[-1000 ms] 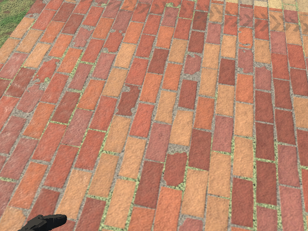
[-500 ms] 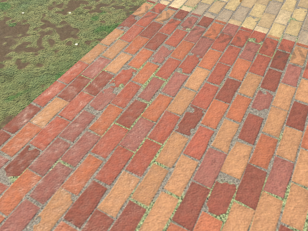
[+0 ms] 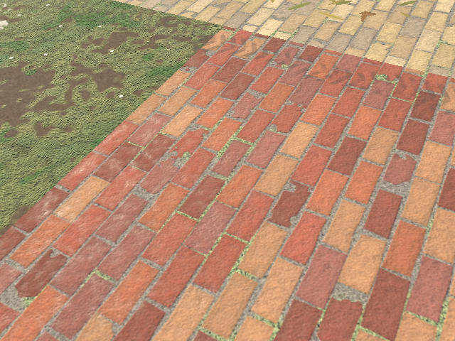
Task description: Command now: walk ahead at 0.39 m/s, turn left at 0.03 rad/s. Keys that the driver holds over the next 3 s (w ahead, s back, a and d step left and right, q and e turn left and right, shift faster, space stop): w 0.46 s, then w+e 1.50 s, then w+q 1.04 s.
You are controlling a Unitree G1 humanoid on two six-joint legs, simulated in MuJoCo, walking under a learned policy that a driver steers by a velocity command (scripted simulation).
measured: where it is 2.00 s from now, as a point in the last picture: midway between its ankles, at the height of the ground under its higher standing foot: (319, 213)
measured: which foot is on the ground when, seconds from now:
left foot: up 0.00-0.40, down 0.42-0.96, up 0.98-1.00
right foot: down 0.00-0.42, up 0.44-0.94, down 0.96-1.00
